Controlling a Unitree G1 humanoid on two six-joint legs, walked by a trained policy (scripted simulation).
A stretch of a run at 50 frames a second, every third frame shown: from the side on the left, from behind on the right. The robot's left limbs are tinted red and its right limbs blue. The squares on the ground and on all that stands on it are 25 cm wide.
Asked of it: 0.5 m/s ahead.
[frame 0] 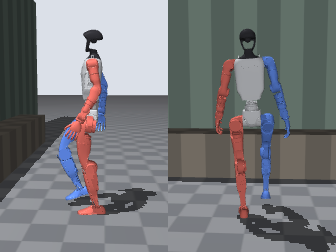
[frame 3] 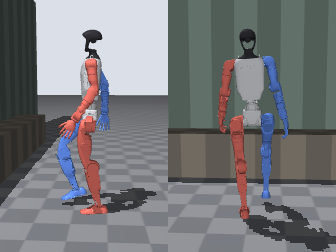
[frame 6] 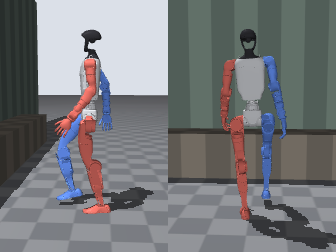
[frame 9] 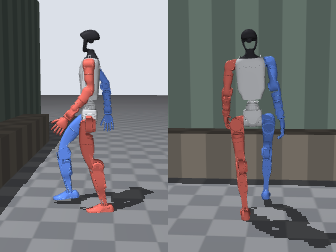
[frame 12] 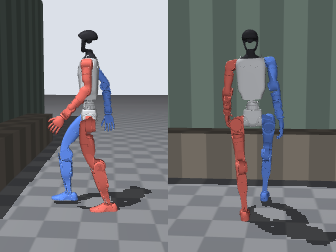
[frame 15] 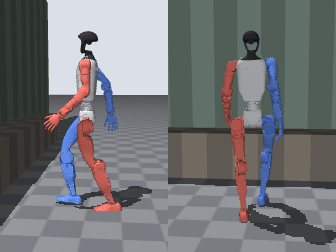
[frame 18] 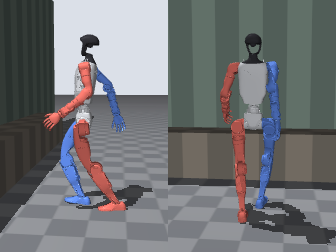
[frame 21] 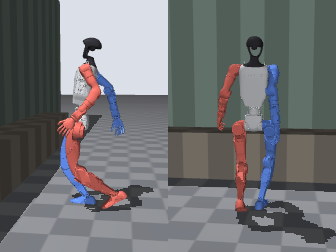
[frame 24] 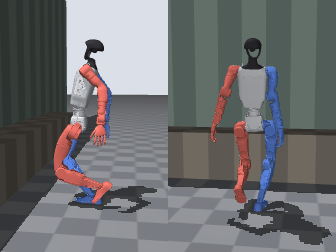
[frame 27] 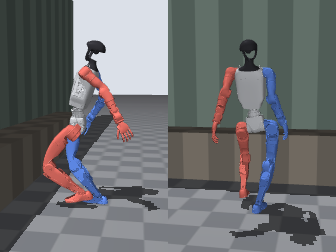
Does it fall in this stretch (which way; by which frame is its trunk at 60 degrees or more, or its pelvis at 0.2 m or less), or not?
no
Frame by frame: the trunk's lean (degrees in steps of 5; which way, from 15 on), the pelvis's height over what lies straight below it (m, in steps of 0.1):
0: 5, 0.8
3: 5, 0.8
6: 5, 0.8
9: 5, 0.8
12: 5, 0.8
15: 5, 0.8
18: 5, 0.7
21: 10, 0.7
24: 15 backward, 0.7
27: 20 backward, 0.7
